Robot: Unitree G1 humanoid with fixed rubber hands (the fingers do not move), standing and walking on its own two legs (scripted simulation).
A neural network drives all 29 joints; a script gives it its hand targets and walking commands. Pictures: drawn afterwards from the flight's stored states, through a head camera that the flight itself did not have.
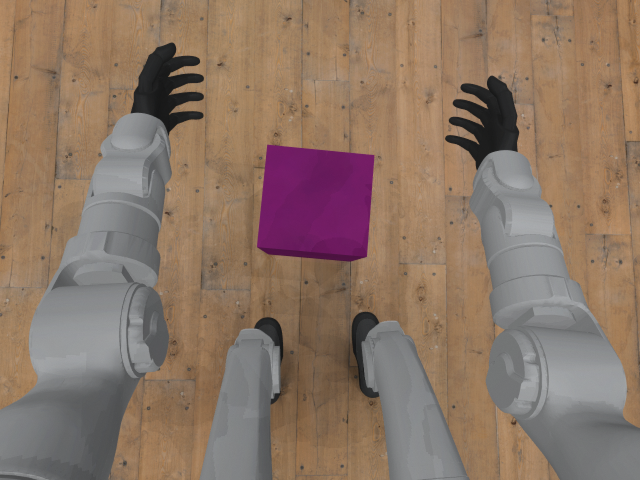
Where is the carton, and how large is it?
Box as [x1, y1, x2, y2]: [257, 145, 373, 261]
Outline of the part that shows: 267,145 257,247 270,254 349,261 366,256 373,155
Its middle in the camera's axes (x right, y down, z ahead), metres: -0.01 -0.07 +0.87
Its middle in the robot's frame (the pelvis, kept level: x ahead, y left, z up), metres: +0.48 -0.01 -0.52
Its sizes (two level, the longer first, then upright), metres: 0.210 0.200 0.250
